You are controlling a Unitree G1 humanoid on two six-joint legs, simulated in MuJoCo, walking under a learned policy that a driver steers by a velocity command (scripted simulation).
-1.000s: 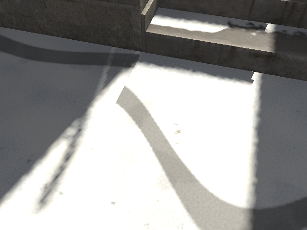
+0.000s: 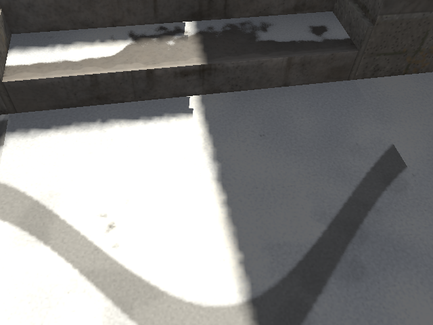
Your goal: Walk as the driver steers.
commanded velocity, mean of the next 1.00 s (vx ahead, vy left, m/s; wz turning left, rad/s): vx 0.08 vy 0.00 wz -0.05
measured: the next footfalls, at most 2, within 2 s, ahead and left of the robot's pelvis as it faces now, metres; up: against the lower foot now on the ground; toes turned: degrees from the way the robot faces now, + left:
right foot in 0.24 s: +0.02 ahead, -0.14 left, +0.00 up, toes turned +3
right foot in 1.36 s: +0.37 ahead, -0.08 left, +0.00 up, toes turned +0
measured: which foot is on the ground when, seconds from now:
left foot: down 0.00-1.00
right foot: up 0.00-0.22, down 0.24-0.92, up 0.94-1.00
